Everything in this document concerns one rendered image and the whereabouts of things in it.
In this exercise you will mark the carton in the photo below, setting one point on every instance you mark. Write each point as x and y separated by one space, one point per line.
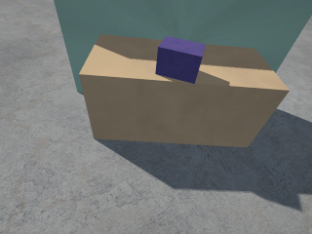
179 59

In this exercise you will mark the pedestal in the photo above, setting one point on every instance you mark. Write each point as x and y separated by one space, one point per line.
234 95

